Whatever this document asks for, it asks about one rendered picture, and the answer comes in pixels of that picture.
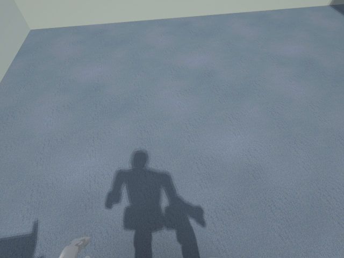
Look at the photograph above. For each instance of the left robot hand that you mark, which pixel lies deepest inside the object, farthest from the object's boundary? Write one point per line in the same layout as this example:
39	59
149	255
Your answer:
74	248

